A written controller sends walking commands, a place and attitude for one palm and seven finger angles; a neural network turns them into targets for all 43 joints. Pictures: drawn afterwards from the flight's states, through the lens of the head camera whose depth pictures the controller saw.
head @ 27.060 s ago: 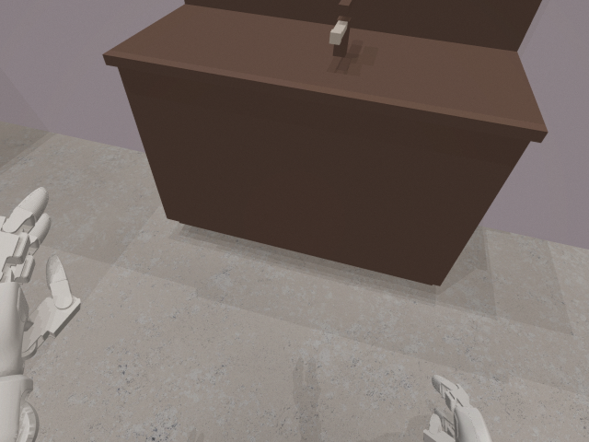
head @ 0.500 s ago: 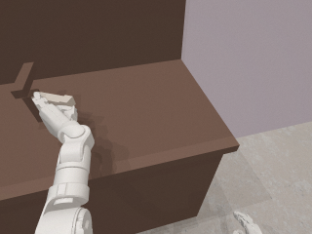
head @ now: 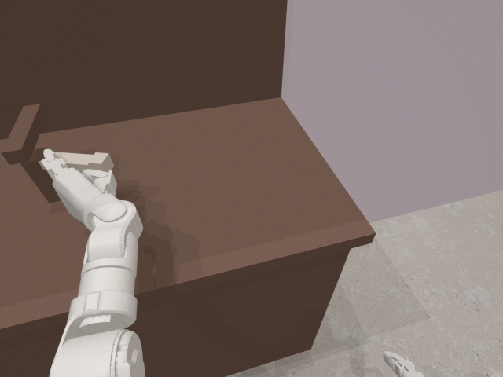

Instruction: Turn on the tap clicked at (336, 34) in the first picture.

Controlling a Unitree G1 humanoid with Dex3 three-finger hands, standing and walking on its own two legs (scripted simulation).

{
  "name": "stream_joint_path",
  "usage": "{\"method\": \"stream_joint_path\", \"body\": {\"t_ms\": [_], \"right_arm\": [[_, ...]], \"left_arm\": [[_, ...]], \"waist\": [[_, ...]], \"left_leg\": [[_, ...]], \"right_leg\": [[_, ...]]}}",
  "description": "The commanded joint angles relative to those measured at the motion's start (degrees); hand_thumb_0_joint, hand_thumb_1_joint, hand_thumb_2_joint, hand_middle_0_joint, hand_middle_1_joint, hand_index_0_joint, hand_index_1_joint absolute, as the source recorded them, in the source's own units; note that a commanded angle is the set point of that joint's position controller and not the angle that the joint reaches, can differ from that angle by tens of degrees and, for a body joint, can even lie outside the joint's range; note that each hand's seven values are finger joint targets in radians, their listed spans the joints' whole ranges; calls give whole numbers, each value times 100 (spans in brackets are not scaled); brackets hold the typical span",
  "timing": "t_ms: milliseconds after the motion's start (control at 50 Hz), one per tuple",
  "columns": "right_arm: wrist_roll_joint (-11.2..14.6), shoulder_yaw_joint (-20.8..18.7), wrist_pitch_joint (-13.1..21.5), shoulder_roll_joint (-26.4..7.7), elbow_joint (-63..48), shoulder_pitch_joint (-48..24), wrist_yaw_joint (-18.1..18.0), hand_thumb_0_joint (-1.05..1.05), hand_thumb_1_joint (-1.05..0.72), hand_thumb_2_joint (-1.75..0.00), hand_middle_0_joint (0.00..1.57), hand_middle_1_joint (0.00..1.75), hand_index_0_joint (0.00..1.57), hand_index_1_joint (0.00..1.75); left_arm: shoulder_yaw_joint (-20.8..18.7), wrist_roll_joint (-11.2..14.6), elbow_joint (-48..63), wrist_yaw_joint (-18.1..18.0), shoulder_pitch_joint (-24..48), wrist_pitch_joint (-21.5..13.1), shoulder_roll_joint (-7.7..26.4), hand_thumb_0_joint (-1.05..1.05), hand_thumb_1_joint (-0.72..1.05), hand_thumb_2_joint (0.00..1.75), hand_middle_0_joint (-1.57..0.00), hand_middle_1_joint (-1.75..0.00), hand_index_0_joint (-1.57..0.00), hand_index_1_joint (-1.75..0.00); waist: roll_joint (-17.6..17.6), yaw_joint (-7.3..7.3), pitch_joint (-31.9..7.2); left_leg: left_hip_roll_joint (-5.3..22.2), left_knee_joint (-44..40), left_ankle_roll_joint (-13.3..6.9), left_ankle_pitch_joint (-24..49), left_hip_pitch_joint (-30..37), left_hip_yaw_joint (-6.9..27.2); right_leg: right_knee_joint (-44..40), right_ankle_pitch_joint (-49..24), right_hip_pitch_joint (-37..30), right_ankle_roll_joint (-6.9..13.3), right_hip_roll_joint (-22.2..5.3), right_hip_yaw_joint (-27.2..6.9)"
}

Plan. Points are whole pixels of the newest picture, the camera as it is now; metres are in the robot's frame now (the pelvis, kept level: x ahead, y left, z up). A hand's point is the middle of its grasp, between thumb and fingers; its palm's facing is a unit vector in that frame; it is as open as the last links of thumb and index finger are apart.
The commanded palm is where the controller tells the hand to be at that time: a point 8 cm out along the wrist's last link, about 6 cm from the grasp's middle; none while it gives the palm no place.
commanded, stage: push the lever round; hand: left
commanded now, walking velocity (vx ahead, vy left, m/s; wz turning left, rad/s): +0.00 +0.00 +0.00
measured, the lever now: (101, 164) +0.42 +0.28 +0.14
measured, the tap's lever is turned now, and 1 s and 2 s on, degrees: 68 85 86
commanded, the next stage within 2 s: lift the hand up off the lever in 0.26 s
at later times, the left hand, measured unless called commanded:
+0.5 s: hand (121, 163) +0.43 +0.25 +0.14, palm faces +0.82 -0.57 -0.07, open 7.6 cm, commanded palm +0.37 +0.26 +0.14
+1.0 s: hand (114, 165) +0.40 +0.25 +0.16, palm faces +0.81 -0.59 -0.04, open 7.8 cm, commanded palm +0.35 +0.26 +0.16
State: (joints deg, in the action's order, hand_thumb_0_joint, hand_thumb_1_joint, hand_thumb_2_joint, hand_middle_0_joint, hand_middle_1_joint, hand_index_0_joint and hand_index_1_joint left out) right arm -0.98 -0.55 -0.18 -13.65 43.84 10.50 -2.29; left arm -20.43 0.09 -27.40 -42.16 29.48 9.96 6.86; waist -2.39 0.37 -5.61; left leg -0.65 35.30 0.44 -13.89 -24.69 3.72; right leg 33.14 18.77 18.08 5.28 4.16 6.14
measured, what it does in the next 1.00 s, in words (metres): stands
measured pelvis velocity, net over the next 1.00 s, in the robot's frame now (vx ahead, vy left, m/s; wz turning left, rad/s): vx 0.00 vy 0.01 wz -0.01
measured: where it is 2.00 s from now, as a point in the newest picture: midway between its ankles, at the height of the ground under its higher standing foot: outside the picture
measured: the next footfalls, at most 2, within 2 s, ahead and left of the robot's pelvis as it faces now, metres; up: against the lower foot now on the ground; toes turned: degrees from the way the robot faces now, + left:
none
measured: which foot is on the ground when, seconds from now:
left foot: down 0.00-1.00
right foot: down 0.00-1.00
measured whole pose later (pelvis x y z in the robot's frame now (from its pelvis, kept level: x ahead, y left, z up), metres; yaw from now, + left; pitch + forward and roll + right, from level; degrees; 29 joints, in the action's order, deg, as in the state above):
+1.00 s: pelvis +0.00 +0.01 +0.00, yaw -1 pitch +2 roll -1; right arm -1.5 -0.8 1.3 -12.8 44.0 8.8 -1.1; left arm -19.6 -0.4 -25.3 -43.8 32.1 14.3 4.7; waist -2.6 -0.4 -5.3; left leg -1.0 33.5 -0.2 -13.3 -22.5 2.6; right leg 31.7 18.0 16.3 4.6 3.6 5.1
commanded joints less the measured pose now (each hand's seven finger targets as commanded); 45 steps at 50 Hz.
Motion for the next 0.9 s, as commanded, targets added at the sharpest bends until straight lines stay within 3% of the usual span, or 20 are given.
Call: {"method": "stream_joint_path", "body": {"t_ms": [0,20,100,120,200,220,240,280,320,360,420,460,500,520,600,620,700,780,820,880], "right_arm": [[7,-207,286,-618,-781,-670,-34,0,-90,-90,20,30,20,30],[-3,-215,284,-637,-713,-607,-42,0,-90,-90,20,30,20,30],[-37,-223,331,-620,-740,-574,-10,0,-90,-90,20,30,20,30],[-41,-241,320,-637,-683,-525,-10,0,-90,-90,20,30,20,30],[-45,-212,336,-632,-662,-494,24,0,-90,-90,20,30,20,30],[-53,-223,331,-654,-611,-455,15,0,-90,-90,20,30,20,30],[-55,-208,347,-629,-655,-473,31,0,-90,-90,20,30,20,30],[-83,-221,355,-634,-633,-395,48,0,-90,-90,20,30,20,30],[-103,-231,311,-678,-567,-310,48,0,-90,-90,20,30,20,30],[-109,-232,325,-647,-628,-274,91,0,-90,-90,20,30,20,30],[-133,-263,300,-687,-627,-201,118,0,-90,-90,20,30,20,30],[-130,-278,314,-659,-693,-150,155,0,-90,-90,20,30,20,30],[-122,-291,319,-671,-722,-184,165,0,-90,-90,20,30,20,30],[-117,-301,284,-693,-686,-166,156,0,-90,-90,20,30,20,30],[-91,-296,311,-678,-764,-259,148,0,-90,-90,20,30,20,30],[-84,-299,296,-702,-726,-274,134,0,-90,-90,20,30,20,30],[-61,-290,339,-651,-794,-408,153,0,-90,-90,20,30,20,30],[-37,-259,349,-642,-801,-538,111,0,-90,-90,20,30,20,30],[-33,-274,339,-638,-766,-589,78,0,-90,-90,20,30,20,30],[-45,-247,385,-569,-750,-707,106,0,-90,-90,20,30,20,30]], "left_arm": [[281,-247,1143,-13,2883,-370,1078,0,90,90,-15,-15,-15,-15],[84,-264,1038,-42,2883,-379,1246,0,90,90,-15,-15,-15,-15],[264,-306,1028,-105,3157,-468,1048,0,90,90,-15,-15,-15,-15],[51,-320,875,-131,3003,-457,1221,0,90,90,-15,-15,-15,-15],[271,-363,558,-166,3517,-479,1061,0,90,90,-15,-15,-15,-15],[60,-397,464,-190,3542,-488,1283,0,90,90,-15,-15,-15,-15],[279,-411,494,-185,3686,-509,1069,0,90,90,-15,-15,-15,-15],[199,-433,311,-226,3744,-524,1115,0,90,90,-15,-15,-15,-15],[-116,-489,42,-269,3702,-507,1459,0,90,90,-15,-15,-15,-15],[86,-484,124,-280,3907,-558,1192,0,90,90,-15,-15,-15,-15],[-156,-505,181,-308,3708,-572,1411,0,90,90,-15,-15,-15,-15],[-66,-468,384,-317,3650,-612,1235,0,90,90,-15,-15,-15,-15],[-47,-443,536,-305,3507,-588,1212,0,90,90,-15,-15,-15,-15],[-298,-445,478,-299,3274,-555,1478,0,90,90,-15,-15,-15,-15],[5,-400,831,-235,3290,-442,1189,0,90,90,-15,-15,-15,-15],[-157,-413,856,-231,3210,-413,1385,0,90,90,-15,-15,-15,-15],[251,-346,1203,-168,2966,-258,913,0,90,90,-15,-15,-15,-15],[245,-272,1332,-138,2955,-88,931,0,90,90,-15,-15,-15,-15],[-7,-272,1591,-175,2955,-121,1240,0,90,90,-15,-15,-15,-15],[403,-324,1740,-188,3159,-79,829,0,90,90,-15,-15,-15,-15]], "waist": [[142,144,-1206],[94,115,-1207],[80,160,-1536],[128,114,-1536],[169,249,-1353],[153,222,-1328],[47,266,-1389],[113,263,-1472],[149,218,-1495],[149,249,-1683],[83,150,-1885],[110,134,-2045],[108,127,-2002],[155,45,-1945],[152,95,-1790],[124,40,-1689],[-27,43,-1590],[173,37,-1360],[128,-39,-1462],[-49,42,-1441]], "left_leg": [[-38,-182,-261,706,781,-93],[-47,-220,-261,654,797,-64],[-46,-131,-255,791,891,-80],[-40,-170,-242,769,866,-31],[-33,-150,-244,491,717,-41],[-28,-179,-242,437,704,-5],[-36,-154,-245,465,736,-30],[-35,-88,-247,515,692,-42],[-33,-97,-240,486,612,-7],[-40,-53,-231,627,684,-5],[-29,-24,-220,871,776,-6],[-14,7,-214,1131,914,-34],[-5,27,-225,1222,910,-98],[-1,-34,-213,1219,862,-58],[17,-97,-224,1269,959,-121],[28,-167,-209,1266,987,-73],[38,-224,-182,1357,1180,-127],[30,-343,-202,1197,1151,-139],[36,-387,-183,1273,1255,-108],[32,-354,-149,1327,1369,-127]], "right_leg": [[-752,-1198,-2,-401,-468,-557],[-746,-1052,60,-378,-428,-521],[-644,-1213,45,-383,-430,-523],[-621,-1117,70,-365,-396,-479],[-634,-824,302,-383,-404,-484],[-623,-742,341,-367,-383,-481],[-585,-776,379,-373,-394,-485],[-561,-841,381,-378,-387,-490],[-535,-785,382,-367,-372,-480],[-444,-921,368,-370,-366,-444],[-406,-1139,239,-352,-338,-435],[-355,-1388,125,-352,-323,-403],[-386,-1567,31,-367,-327,-421],[-401,-1520,-43,-346,-315,-403],[-478,-1588,-92,-356,-319,-402],[-506,-1495,-101,-326,-308,-374],[-573,-1530,-119,-309,-303,-354],[-712,-1419,-162,-330,-323,-370],[-718,-1447,-268,-315,-315,-381],[-710,-1440,-153,-309,-330,-384]]}}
